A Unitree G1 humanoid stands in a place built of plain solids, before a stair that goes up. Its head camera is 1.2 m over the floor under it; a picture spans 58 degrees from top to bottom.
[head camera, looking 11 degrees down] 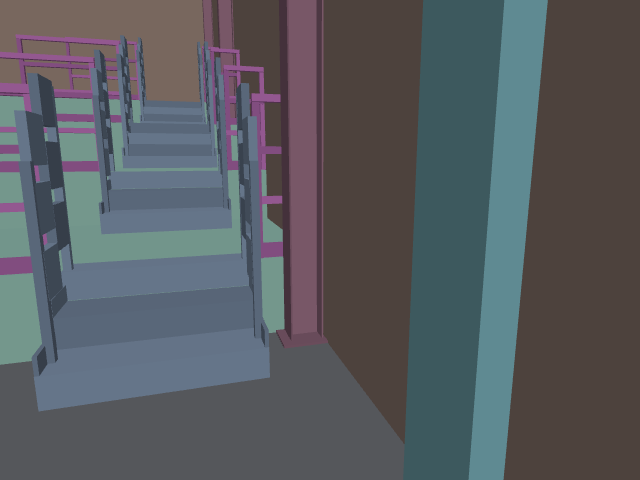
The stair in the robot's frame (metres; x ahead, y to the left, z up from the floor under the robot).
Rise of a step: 0.18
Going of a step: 0.30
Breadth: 1.12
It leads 17 degrees to the left of straight ahead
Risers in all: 3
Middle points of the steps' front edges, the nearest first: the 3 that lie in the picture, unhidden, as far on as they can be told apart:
2.04 0.81 0.18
2.32 0.90 0.35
2.61 0.98 0.53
